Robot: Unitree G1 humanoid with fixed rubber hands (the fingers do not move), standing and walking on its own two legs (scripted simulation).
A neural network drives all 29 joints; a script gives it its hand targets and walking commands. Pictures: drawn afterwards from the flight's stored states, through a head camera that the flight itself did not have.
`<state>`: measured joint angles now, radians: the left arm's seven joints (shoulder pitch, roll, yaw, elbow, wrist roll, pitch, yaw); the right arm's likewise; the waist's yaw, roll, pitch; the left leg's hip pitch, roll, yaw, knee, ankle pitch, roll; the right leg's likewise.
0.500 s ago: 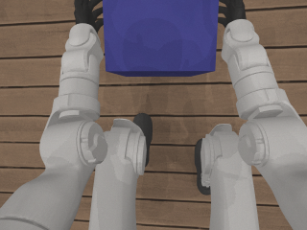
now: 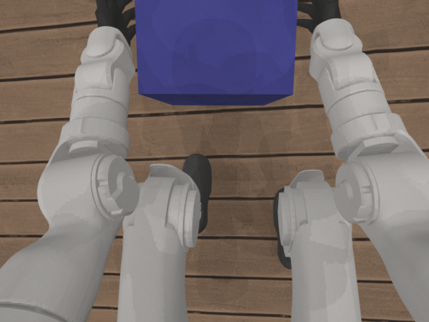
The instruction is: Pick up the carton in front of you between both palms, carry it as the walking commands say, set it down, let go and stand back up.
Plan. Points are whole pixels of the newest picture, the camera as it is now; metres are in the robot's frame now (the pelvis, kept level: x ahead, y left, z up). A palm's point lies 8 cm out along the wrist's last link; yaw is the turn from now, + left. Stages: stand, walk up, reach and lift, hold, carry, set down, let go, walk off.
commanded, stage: set down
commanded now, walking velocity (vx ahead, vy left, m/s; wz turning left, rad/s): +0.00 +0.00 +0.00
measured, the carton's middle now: (217, 43) +0.52 +0.08 -0.24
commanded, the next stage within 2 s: let go in 1.86 s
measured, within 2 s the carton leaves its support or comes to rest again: rests again in 0.42 s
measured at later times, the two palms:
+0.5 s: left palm (113, 40) +0.50 +0.23 -0.16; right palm (318, 21) +0.53 -0.08 -0.18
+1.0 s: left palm (92, 44) +0.49 +0.25 -0.13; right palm out of the picture +0.55 -0.12 -0.13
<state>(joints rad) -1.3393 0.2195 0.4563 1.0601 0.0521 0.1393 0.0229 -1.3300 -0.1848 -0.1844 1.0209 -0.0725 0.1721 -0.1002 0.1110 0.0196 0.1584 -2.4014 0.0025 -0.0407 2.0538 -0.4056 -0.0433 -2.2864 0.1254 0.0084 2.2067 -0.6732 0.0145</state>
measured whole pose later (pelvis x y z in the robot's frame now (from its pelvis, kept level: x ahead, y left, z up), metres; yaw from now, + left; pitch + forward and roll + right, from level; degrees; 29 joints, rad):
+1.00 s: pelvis -0.01 +0.00 +0.01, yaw +1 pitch +40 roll +1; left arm -1.20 0.31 0.23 0.94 -0.22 0.02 0.11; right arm -1.30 -0.34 -0.04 0.92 0.12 0.10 -0.10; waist 0.08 0.00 0.23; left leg -2.31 -0.01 -0.02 2.02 -0.40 -0.03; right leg -2.19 0.10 0.02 2.18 -0.68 0.02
